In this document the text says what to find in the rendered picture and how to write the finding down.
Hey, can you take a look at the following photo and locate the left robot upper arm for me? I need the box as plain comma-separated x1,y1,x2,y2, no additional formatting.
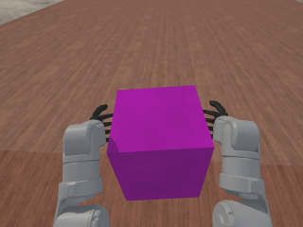
54,204,110,227

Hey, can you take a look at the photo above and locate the robot left hand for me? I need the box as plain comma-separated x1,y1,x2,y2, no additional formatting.
90,104,114,143

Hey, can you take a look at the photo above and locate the left robot forearm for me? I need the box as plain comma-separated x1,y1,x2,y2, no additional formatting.
53,119,106,227

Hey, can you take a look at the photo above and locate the robot right hand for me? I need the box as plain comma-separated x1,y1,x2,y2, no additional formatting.
203,100,228,139

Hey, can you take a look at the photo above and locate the right robot forearm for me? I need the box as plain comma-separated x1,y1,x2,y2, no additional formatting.
212,115,273,227

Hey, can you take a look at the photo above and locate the carton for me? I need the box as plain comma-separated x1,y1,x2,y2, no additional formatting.
106,85,215,201

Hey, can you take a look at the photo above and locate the right robot upper arm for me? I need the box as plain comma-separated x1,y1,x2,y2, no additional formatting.
212,200,273,227

